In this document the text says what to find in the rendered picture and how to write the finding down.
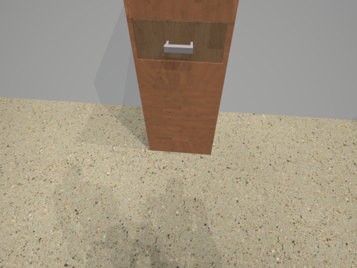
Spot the drawer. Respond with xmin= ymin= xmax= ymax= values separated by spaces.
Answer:
xmin=133 ymin=18 xmax=228 ymax=63

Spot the cabinet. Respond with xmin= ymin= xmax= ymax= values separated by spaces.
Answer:
xmin=123 ymin=0 xmax=239 ymax=155

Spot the handle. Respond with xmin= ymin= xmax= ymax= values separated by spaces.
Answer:
xmin=163 ymin=41 xmax=193 ymax=54

